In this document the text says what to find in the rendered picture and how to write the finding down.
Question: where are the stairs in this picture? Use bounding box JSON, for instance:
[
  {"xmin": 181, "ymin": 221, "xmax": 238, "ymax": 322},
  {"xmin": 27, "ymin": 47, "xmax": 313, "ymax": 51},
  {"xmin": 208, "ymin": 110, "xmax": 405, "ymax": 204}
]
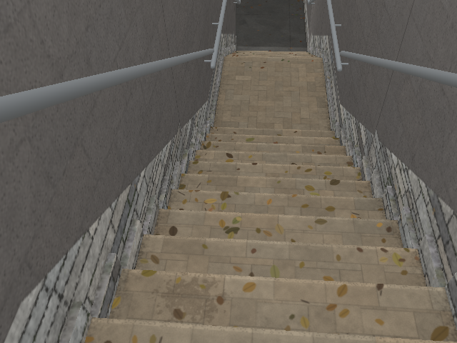
[
  {"xmin": 84, "ymin": 126, "xmax": 457, "ymax": 343},
  {"xmin": 226, "ymin": 51, "xmax": 320, "ymax": 58}
]

